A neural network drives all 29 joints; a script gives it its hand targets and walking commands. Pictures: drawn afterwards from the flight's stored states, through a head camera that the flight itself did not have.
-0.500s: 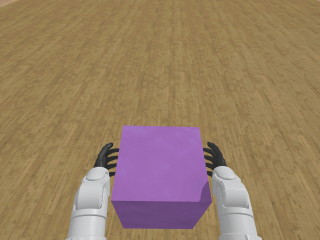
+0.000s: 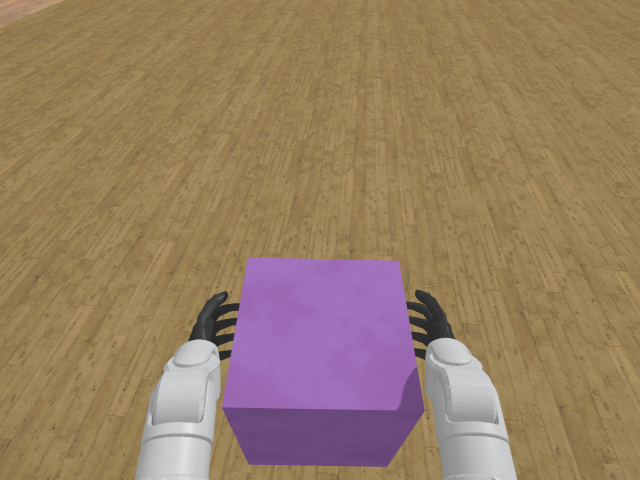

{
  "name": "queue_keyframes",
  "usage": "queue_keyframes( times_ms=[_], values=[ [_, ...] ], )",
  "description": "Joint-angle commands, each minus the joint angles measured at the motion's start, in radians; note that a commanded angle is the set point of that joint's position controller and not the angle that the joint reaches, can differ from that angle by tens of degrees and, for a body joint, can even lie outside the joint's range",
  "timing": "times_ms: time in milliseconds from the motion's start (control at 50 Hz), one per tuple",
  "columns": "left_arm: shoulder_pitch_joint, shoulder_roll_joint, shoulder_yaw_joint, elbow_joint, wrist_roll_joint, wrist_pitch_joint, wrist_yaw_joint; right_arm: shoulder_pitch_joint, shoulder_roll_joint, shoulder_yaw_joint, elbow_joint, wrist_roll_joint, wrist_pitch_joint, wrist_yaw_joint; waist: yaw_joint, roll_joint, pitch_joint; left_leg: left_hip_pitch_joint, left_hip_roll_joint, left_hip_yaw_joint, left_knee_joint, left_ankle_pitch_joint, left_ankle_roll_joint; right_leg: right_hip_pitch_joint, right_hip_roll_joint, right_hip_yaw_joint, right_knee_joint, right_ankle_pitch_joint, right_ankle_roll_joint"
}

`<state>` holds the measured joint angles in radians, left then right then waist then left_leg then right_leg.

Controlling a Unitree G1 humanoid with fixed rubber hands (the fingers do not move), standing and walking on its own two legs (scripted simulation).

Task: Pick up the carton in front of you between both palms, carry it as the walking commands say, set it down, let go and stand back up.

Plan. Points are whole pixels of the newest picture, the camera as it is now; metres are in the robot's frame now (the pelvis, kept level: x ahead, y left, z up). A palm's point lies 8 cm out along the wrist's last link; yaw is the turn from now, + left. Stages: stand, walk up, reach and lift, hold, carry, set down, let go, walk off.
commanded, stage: hold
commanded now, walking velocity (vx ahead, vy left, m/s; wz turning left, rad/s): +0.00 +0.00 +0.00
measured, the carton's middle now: (320, 367) +0.29 +0.01 -0.05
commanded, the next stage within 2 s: set down in 0.44 s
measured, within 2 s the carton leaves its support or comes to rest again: neither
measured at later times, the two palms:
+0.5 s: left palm (206, 354) +0.26 +0.15 +0.04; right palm (444, 343) +0.28 -0.15 +0.04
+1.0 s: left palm (241, 357) +0.34 +0.13 -0.10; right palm (425, 361) +0.33 -0.17 -0.10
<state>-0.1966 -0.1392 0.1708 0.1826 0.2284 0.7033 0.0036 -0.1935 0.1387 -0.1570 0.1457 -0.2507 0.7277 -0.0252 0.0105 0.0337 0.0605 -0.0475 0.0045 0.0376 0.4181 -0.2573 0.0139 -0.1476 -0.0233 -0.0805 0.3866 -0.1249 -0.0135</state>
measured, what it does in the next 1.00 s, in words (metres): stands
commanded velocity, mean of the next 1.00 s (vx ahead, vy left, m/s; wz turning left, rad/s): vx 0.00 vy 0.00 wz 0.00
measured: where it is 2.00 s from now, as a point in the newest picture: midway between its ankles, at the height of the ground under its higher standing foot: outside the picture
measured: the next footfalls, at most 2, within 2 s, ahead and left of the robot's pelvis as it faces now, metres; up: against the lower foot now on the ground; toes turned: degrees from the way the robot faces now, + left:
none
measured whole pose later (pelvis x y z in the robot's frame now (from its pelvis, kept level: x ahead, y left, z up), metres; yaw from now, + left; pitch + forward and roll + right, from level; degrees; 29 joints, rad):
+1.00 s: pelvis -0.03 -0.01 -0.04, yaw +2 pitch +13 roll +0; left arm -0.58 -0.17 0.45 0.59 0.36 0.22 -0.01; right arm -0.56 0.16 -0.47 0.52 -0.36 0.25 0.02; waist -0.04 0.04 0.13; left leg -0.69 -0.02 0.00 0.81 -0.35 0.01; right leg -0.78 -0.01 -0.04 0.76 -0.21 -0.02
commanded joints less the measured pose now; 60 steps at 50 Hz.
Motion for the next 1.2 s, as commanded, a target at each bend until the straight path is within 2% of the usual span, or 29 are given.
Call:
queue_keyframes(
  times_ms=[0, 180, 220, 240, 480, 560, 620, 680, 740, 800, 840, 920, 1000, 1060, 1120, 1180],
  values=[
    [-0.467, -0.850, -0.497, -0.068, -0.210, -0.046, -0.204, -0.409, 0.864, 0.506, -0.057, 0.212, -0.042, 0.201, -0.019, -0.029, -0.242, -0.195, -0.056, -0.156, -0.103, 0.133, 0.028, 0.318, 0.096, 0.169, 0.015, 0.144, -0.014],
    [-0.510, -0.888, -0.456, 0.008, -0.187, -0.051, -0.216, -0.483, 0.900, 0.493, -0.004, 0.216, -0.033, 0.235, -0.004, 0.012, -0.192, -0.305, -0.032, -0.156, -0.150, -0.059, 0.060, 0.360, 0.097, 0.160, 0.030, 0.001, 0.002],
    [-0.526, -0.899, -0.452, 0.016, -0.188, -0.054, -0.221, -0.501, 0.917, 0.497, 0.009, 0.221, -0.033, 0.244, 0.001, -0.009, -0.193, -0.307, -0.034, -0.153, -0.144, -0.052, 0.061, 0.355, 0.092, 0.162, 0.023, -0.012, 0.004],
    [-0.532, -0.905, -0.451, 0.023, -0.187, -0.055, -0.222, -0.512, 0.921, 0.499, 0.011, 0.224, -0.032, 0.249, 0.001, 0.001, -0.199, -0.301, -0.034, -0.153, -0.148, -0.076, 0.064, 0.352, 0.093, 0.163, 0.024, -0.035, 0.007],
    [-0.619, -0.932, -0.418, 0.086, -0.184, -0.061, -0.256, -0.566, 0.967, 0.450, 0.101, 0.210, -0.029, 0.265, -0.011, -0.042, -0.202, -0.288, -0.053, -0.143, -0.115, -0.072, 0.060, 0.339, 0.065, 0.187, -0.019, -0.102, 0.010],
    [-0.699, -0.919, -0.339, 0.184, -0.134, -0.089, -0.271, -0.639, 0.970, 0.363, 0.198, 0.171, -0.053, 0.264, -0.015, -0.043, -0.173, -0.309, -0.059, -0.137, -0.086, -0.111, 0.061, 0.314, 0.056, 0.195, -0.017, -0.172, 0.008],
    [-0.780, -0.895, -0.238, 0.291, -0.071, -0.132, -0.274, -0.720, 0.950, 0.247, 0.300, 0.114, -0.091, 0.258, -0.023, -0.042, -0.144, -0.344, -0.065, -0.134, -0.048, -0.139, 0.061, 0.279, 0.055, 0.198, 0.003, -0.211, 0.004],
    [-0.829, -0.830, -0.108, 0.375, 0.018, -0.180, -0.255, -0.771, 0.877, 0.106, 0.382, 0.025, -0.136, 0.234, -0.037, -0.041, -0.110, -0.402, -0.071, -0.132, 0.009, -0.141, 0.059, 0.217, 0.059, 0.199, 0.040, -0.213, -0.001],
    [-0.812, -0.737, 0.004, 0.425, 0.098, -0.234, -0.220, -0.759, 0.757, -0.016, 0.422, -0.059, -0.193, 0.207, -0.048, -0.037, -0.110, -0.461, -0.083, -0.129, 0.065, -0.113, 0.054, 0.133, 0.072, 0.184, 0.096, -0.154, -0.005],
    [-0.776, -0.645, 0.058, 0.449, 0.137, -0.314, -0.195, -0.736, 0.657, -0.063, 0.433, -0.094, -0.284, 0.193, -0.044, -0.030, -0.167, -0.537, -0.100, -0.122, 0.129, -0.052, 0.044, 0.031, 0.086, 0.166, 0.175, -0.029, -0.004],
    [-0.764, -0.629, 0.045, 0.456, 0.127, -0.379, -0.186, -0.734, 0.640, -0.041, 0.434, -0.084, -0.356, 0.191, -0.037, -0.029, -0.241, -0.593, -0.112, -0.115, 0.179, -0.004, 0.036, -0.014, 0.093, 0.163, 0.234, 0.065, 0.001],
    [-0.780, -0.695, -0.075, 0.456, 0.052, -0.514, -0.179, -0.759, 0.702, 0.078, 0.448, -0.024, -0.498, 0.193, -0.035, -0.027, -0.437, -0.699, -0.135, -0.102, 0.276, 0.086, 0.016, -0.090, 0.107, 0.161, 0.362, 0.236, 0.005],
    [-0.863, -0.773, -0.242, 0.426, -0.034, -0.610, -0.165, -0.829, 0.766, 0.225, 0.419, 0.039, -0.598, 0.193, -0.054, -0.018, -0.741, -0.812, -0.152, -0.102, 0.403, 0.186, -0.012, -0.126, 0.117, 0.162, 0.516, 0.391, 0.005],
    [-0.920, -0.807, -0.371, 0.354, -0.097, -0.640, -0.137, -0.874, 0.764, 0.322, 0.349, 0.090, -0.629, 0.189, -0.082, -0.025, -1.009, -0.836, -0.157, -0.110, 0.501, 0.304, -0.030, -0.182, 0.129, 0.151, 0.623, 0.497, 0.007],
    [-0.933, -0.800, -0.391, 0.335, -0.117, -0.626, -0.099, -0.919, 0.717, 0.359, 0.304, 0.124, -0.621, 0.197, -0.090, -0.042, -1.119, -0.792, -0.156, -0.119, 0.570, 0.355, -0.041, -0.389, 0.148, 0.110, 0.680, 0.411, 0.024],
    [-0.991, -0.839, -0.391, 0.346, -0.121, -0.583, -0.092, -0.943, 0.730, 0.319, 0.350, 0.117, -0.582, 0.219, -0.104, -0.011, -1.074, -0.883, -0.166, -0.108, 0.603, 0.197, -0.048, -0.549, 0.157, 0.084, 0.717, 0.220, 0.018]
  ],
)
